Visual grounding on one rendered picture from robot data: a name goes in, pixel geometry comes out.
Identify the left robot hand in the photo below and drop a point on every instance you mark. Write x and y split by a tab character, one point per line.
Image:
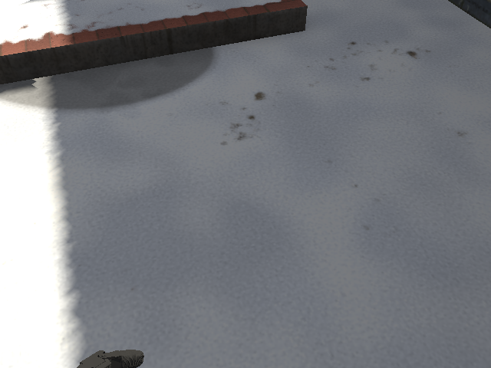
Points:
115	359

